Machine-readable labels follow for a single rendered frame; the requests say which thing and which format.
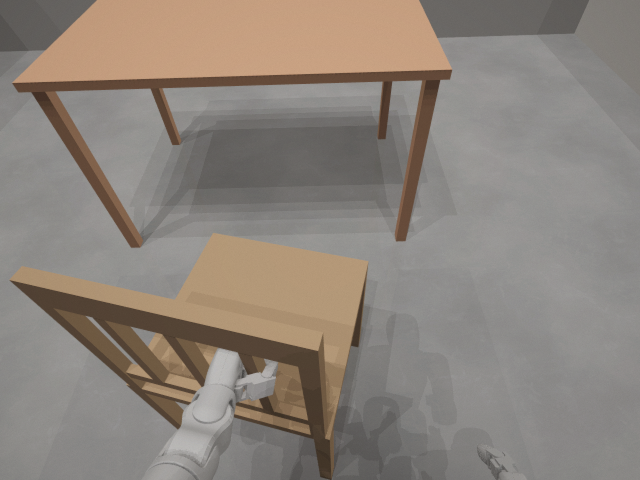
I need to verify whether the left robot hand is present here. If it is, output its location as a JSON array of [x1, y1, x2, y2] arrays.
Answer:
[[204, 348, 278, 403]]

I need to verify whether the right robot hand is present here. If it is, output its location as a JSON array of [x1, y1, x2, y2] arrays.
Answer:
[[477, 443, 527, 480]]

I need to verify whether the chair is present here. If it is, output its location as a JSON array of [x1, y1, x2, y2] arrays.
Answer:
[[10, 233, 369, 480]]

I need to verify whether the left robot forearm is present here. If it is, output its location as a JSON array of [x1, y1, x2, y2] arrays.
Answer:
[[141, 384, 236, 480]]

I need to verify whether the table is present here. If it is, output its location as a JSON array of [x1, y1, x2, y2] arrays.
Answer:
[[12, 0, 452, 248]]

